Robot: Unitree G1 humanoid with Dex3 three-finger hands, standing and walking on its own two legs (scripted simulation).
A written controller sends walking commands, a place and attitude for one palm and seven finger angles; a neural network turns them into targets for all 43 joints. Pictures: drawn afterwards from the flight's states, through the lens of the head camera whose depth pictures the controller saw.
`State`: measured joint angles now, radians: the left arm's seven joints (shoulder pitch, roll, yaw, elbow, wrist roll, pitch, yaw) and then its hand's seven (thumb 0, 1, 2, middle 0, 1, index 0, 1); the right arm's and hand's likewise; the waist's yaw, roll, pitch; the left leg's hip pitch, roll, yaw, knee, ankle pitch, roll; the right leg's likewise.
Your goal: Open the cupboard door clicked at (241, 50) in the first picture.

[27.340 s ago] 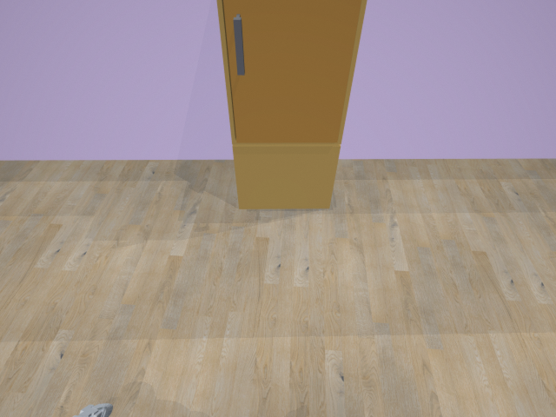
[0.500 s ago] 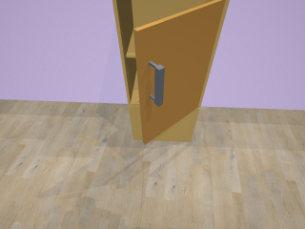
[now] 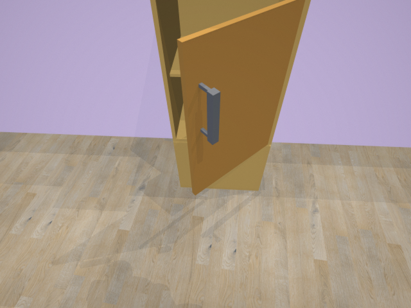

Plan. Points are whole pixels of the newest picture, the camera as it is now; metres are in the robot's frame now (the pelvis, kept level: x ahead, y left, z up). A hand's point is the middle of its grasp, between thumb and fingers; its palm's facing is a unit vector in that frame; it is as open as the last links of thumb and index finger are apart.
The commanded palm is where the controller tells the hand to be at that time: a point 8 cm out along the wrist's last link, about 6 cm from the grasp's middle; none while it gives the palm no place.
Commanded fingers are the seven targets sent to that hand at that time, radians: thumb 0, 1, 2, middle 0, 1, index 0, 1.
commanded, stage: look to check the result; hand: left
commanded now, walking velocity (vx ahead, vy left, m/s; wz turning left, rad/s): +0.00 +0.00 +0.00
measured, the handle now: (208, 114) +0.56 +0.03 +0.05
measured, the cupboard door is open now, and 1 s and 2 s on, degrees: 43 43 43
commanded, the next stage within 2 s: walk to a spot facing it in 0.08 s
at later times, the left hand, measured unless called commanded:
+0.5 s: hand out of the picture +0.01 +0.18 -0.19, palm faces -0.01 -0.98 -0.19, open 7.4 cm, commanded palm none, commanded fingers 0.00 0.90 0.90 -0.20 -0.30 -0.20 -0.30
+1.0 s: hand out of the picture +0.12 +0.15 -0.16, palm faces -0.33 -0.89 -0.31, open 7.4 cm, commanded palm none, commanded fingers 0.00 0.90 0.90 -0.20 -0.30 -0.20 -0.30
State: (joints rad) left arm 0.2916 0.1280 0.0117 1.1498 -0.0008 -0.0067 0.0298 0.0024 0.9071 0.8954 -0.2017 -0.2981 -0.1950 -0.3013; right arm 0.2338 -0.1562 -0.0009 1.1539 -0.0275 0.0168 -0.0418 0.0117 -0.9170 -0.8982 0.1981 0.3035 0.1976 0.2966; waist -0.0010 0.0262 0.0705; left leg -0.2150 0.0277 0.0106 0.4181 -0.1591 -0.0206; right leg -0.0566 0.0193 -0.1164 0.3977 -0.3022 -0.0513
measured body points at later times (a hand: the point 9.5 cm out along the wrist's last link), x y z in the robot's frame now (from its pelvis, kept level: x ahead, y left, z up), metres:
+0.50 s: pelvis +0.00 +0.01 -0.01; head +0.03 +0.00 +0.44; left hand +0.01 +0.24 -0.17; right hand +0.00 -0.23 -0.17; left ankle +0.04 +0.13 -0.74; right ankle -0.05 -0.08 -0.74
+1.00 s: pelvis -0.02 -0.03 +0.00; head +0.03 -0.08 +0.44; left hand +0.14 +0.19 -0.13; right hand -0.03 -0.30 -0.16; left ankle +0.02 +0.12 -0.67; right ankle -0.05 -0.12 -0.74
